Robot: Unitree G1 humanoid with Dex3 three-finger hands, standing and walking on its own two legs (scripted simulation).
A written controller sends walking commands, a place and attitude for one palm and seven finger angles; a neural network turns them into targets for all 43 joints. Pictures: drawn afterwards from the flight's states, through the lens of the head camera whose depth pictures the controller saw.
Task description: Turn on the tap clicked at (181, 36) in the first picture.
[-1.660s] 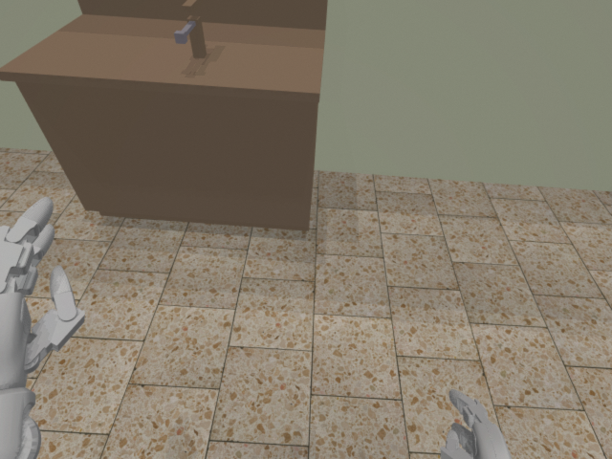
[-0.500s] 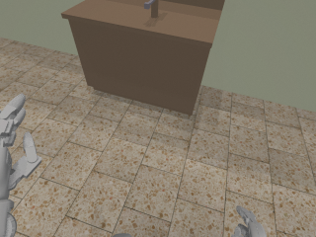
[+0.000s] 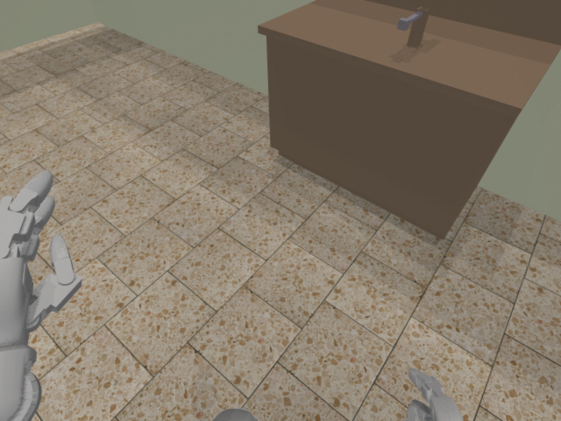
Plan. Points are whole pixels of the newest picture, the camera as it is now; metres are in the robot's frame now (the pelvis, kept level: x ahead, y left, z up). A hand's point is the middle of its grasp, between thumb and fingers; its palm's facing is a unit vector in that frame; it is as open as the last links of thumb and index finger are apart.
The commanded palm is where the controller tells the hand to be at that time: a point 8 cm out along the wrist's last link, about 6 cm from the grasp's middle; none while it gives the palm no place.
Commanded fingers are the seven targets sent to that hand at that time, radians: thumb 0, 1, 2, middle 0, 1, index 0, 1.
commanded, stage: walk to a spot facing it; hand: left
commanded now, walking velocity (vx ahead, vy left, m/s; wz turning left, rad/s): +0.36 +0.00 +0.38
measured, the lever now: (403, 24) +1.24 -0.29 +0.07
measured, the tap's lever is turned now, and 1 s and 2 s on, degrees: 0 0 0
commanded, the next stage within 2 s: turn to face it in 1.62 s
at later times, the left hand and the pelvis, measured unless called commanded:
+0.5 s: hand (58, 214) +0.28 +0.27 +0.20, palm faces +0.52 -0.72 -0.45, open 7.4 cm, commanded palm +0.23 +0.31 +0.19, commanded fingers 0.00 0.90 0.90 -0.20 -0.30 -0.20 -0.30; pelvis +0.11 +0.01 +0.00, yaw +9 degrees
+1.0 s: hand (62, 143) +0.42 +0.35 +0.19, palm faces +0.62 -0.69 -0.39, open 7.4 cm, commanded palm +0.34 +0.36 +0.19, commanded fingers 0.00 0.90 0.90 -0.20 -0.30 -0.20 -0.30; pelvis +0.25 +0.05 -0.01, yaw +14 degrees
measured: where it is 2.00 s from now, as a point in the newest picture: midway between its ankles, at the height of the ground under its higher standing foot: (264, 334)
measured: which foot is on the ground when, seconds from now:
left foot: up 0.00-0.22, down 0.24-0.54, up 0.56-0.88, down 0.90-1.00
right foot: down 0.00-0.24, up 0.26-0.52, down 0.54-0.90, up 0.92-1.00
